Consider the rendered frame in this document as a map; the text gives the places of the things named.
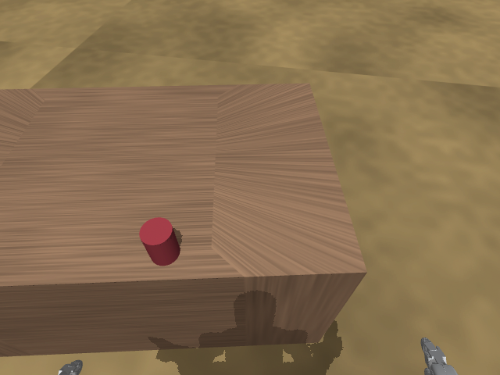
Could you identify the left robot hand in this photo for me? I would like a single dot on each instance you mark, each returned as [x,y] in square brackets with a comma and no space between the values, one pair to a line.
[71,369]

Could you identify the can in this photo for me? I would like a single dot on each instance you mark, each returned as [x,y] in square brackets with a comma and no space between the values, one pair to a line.
[159,239]

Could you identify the right robot hand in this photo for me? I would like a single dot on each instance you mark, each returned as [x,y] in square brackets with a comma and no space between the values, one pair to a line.
[435,359]

